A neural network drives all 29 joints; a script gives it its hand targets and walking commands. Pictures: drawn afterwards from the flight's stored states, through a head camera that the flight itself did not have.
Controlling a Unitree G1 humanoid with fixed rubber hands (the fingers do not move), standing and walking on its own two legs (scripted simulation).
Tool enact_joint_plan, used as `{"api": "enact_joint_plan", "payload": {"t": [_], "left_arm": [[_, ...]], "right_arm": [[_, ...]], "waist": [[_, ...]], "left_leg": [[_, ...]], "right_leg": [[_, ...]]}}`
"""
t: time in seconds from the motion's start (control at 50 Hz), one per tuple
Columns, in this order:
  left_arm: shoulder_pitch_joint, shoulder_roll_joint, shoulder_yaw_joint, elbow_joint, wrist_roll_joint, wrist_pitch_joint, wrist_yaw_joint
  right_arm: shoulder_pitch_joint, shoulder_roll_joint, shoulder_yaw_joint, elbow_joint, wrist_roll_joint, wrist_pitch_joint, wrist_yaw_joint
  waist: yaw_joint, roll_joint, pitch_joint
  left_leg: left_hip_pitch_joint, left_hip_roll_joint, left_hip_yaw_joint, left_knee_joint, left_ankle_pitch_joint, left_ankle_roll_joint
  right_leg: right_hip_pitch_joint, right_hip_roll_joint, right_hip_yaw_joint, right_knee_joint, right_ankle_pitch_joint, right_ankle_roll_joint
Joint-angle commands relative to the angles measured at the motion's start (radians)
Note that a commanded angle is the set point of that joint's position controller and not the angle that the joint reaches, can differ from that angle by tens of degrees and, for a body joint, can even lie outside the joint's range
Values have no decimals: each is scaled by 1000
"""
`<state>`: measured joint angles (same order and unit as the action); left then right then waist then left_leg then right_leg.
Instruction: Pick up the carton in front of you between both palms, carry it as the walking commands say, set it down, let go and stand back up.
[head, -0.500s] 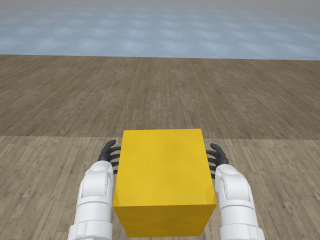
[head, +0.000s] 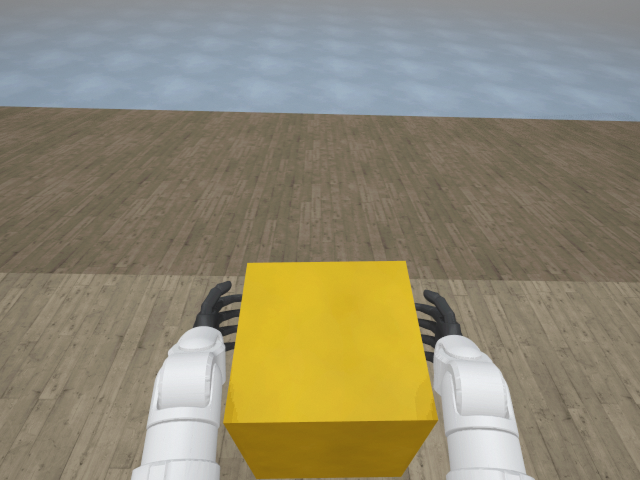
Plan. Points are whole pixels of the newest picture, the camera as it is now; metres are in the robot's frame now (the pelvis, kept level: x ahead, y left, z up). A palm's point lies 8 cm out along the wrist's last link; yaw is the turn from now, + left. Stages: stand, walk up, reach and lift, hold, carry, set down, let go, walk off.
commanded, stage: carry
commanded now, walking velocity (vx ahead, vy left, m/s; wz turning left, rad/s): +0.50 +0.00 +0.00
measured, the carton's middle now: (327, 374) +0.29 +0.00 -0.02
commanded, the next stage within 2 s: none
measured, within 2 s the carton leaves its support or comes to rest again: neither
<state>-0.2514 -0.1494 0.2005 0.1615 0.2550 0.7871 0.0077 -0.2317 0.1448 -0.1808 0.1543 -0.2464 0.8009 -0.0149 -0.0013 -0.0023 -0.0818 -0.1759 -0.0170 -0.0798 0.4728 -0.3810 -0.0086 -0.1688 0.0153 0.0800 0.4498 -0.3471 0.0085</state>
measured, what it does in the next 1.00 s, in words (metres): walks ahead: left foot, then right foot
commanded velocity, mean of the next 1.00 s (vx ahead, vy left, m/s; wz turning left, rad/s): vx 0.50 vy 0.00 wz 0.00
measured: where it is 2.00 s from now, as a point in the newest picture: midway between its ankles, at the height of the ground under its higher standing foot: (324, 284)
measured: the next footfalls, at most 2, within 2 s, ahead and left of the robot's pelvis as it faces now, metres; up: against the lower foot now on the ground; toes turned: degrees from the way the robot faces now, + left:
left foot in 0.44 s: +0.25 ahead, +0.09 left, +0.00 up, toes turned +8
right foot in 0.86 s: +0.64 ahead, -0.12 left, +0.00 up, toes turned -12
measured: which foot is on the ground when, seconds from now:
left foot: down 0.00-0.26, up 0.28-0.42, down 0.44-0.86, up 0.88-1.00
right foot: down 0.00-0.46, up 0.48-0.84, down 0.86-1.00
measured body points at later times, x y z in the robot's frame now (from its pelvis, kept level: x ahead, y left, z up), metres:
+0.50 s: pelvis +0.20 +0.01 -0.02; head +0.19 +0.02 +0.43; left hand +0.45 +0.17 +0.07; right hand +0.45 -0.14 +0.07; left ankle +0.21 +0.08 -0.75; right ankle +0.05 -0.10 -0.72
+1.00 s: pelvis +0.52 -0.05 -0.02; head +0.53 -0.06 +0.43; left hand +0.75 +0.12 +0.05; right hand +0.77 -0.19 +0.05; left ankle +0.36 +0.07 -0.64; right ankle +0.60 -0.11 -0.74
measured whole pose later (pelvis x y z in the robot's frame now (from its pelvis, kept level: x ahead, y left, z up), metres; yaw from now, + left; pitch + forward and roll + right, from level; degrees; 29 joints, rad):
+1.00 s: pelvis +0.52 -0.05 -0.02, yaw +2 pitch +3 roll +0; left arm 0.05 -0.13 0.04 -0.48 0.04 1.15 0.12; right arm 0.06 0.13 -0.04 -0.50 -0.05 1.18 -0.13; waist 0.04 0.01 -0.05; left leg -0.33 0.08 0.04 1.21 -0.36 0.03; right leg -0.39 -0.02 -0.27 0.50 -0.16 -0.11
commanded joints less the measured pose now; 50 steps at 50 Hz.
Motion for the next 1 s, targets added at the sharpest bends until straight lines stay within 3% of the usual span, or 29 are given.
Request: {"api": "enact_joint_plan", "payload": {"t": [0.0,0.04,0.08,0.1,0.12,0.14,0.18,0.2,0.22,0.24,0.26,0.3,0.34,0.4,0.42,0.44,0.46,0.48,0.5,0.54,0.64,0.74,0.8,0.82,0.84,0.86,0.88,0.94,0.98], "left_arm": [[-469,-947,-684,-193,-346,34,-200],[-431,-926,-725,-266,-362,91,-174],[-417,-903,-737,-325,-378,147,-155],[-411,-889,-753,-358,-396,171,-146],[-398,-872,-766,-380,-415,197,-135],[-401,-867,-787,-435,-440,219,-123],[-322,-843,-792,-496,-458,265,-91],[-269,-837,-790,-518,-459,284,-75],[-198,-825,-771,-519,-440,299,-56],[-161,-805,-738,-524,-423,315,-35],[-143,-805,-734,-563,-416,328,-17],[-137,-816,-737,-659,-429,359,6],[-119,-826,-764,-759,-463,375,20],[-124,-760,-777,-790,-487,389,36],[-127,-728,-779,-801,-492,395,41],[-144,-696,-781,-831,-505,404,48],[-182,-658,-782,-830,-516,417,51],[-175,-651,-790,-834,-533,422,51],[-168,-658,-777,-815,-531,423,53],[-103,-681,-744,-769,-502,424,61],[26,-679,-680,-692,-384,412,82],[-20,-707,-732,-731,-395,405,57],[-27,-734,-776,-767,-439,395,37],[-33,-736,-782,-778,-448,390,32],[-43,-732,-784,-781,-449,388,27],[-37,-703,-780,-765,-454,387,22],[-5,-731,-787,-727,-471,385,14],[-38,-821,-816,-735,-491,364,-19],[-67,-856,-836,-748,-495,347,-36]], "right_arm": [[-571,944,692,-235,363,11,208],[-503,921,723,-284,376,70,182],[-471,880,714,-334,375,121,156],[-442,869,715,-365,375,143,142],[-408,856,712,-387,370,168,124],[-388,847,714,-427,369,192,104],[-326,828,729,-500,393,240,70],[-285,810,734,-539,408,260,55],[-296,795,746,-598,427,284,48],[-322,795,771,-642,454,311,42],[-319,778,779,-679,473,330,38],[-266,789,770,-703,495,351,24],[-169,817,763,-744,502,358,7],[-127,768,715,-746,463,364,-33],[-93,734,694,-744,446,367,-47],[-78,686,671,-751,422,372,-62],[-97,665,648,-745,409,373,-78],[-99,664,648,-763,407,379,-89],[-143,676,668,-791,426,388,-92],[-168,676,704,-811,460,395,-89],[-139,656,758,-788,507,404,-41],[-109,673,762,-773,499,393,-1],[-111,687,764,-820,482,381,0],[-102,678,758,-823,471,379,0],[-108,663,755,-820,459,379,-2],[-80,670,758,-821,447,380,-4],[-62,669,758,-798,440,383,-5],[-51,782,762,-745,427,354,11],[-49,831,771,-731,419,330,22]], "waist": [[8,-62,-218],[1,-24,-219],[-18,175,-134],[-19,237,-88],[-18,216,-54],[-14,181,-64],[-3,106,-161],[3,34,-226],[22,-175,-248],[28,-300,-178],[36,-252,-142],[40,-112,-133],[31,-145,-208],[-3,-79,-289],[-18,35,-316],[-26,281,-312],[-35,248,-213],[-32,144,-173],[-29,57,-156],[-21,29,-174],[-19,81,-84],[-15,184,-9],[17,207,-140],[33,155,-209],[49,60,-264],[15,-231,-294],[25,-278,-282],[13,-33,-231],[9,-25,-220]], "left_leg": [[-22,44,57,29,-53,5],[-20,90,-10,-38,-197,33],[50,233,-239,-225,-342,109],[110,301,-328,-271,-294,153],[103,315,-322,-262,-188,178],[72,305,-282,-242,-62,177],[-48,216,-69,-84,104,117],[-184,152,44,44,79,68],[-352,64,189,285,54,12],[-580,33,220,336,-90,-9],[-630,54,187,327,-205,5],[-669,51,206,273,-216,10],[-520,27,252,134,-48,12],[128,-7,306,-86,219,29],[359,94,166,-109,142,70],[466,362,-276,-235,-51,164],[449,447,-462,-258,133,263],[397,469,-456,-244,280,291],[374,451,-347,-219,367,272],[317,374,-171,-255,387,188],[270,273,61,-299,534,138],[159,238,211,-302,695,99],[159,201,329,-12,948,50],[120,157,343,179,850,27],[-64,130,295,405,614,13],[-283,32,261,700,99,-6],[-432,9,141,881,-64,9],[-384,141,60,814,64,53],[-350,150,93,693,124,44]], "right_leg": [[-38,-133,79,-113,-221,-54],[-113,-120,57,-46,-301,-58],[-330,-36,-107,192,-190,-11],[-434,-18,-170,236,-132,-2],[-440,-35,-177,174,-126,-7],[-371,-29,-191,90,-89,-9],[-48,-25,-225,-48,38,-7],[175,-76,-153,-82,87,-23],[302,-247,113,-170,66,-97],[405,-390,303,-156,268,-189],[392,-428,332,-138,429,-248],[440,-383,233,-129,543,-224],[416,-323,103,-101,541,-157],[13,-202,-175,60,388,-51],[-204,-155,-248,227,281,-18],[-446,-64,-265,469,-40,22],[-589,-37,-173,603,-188,-4],[-641,-82,-116,702,-204,-24],[-677,-127,-95,745,-169,-38],[-619,-157,-101,644,-37,-31],[-576,-92,-217,342,161,-1],[-334,-37,-326,105,327,-36],[-13,40,-397,61,306,-51],[138,41,-404,17,237,-41],[322,-88,-198,16,72,-66],[399,-386,313,-128,-34,-161],[420,-460,492,-255,-14,-264],[171,-372,189,-259,182,-166],[91,-330,59,-288,131,-125]]}}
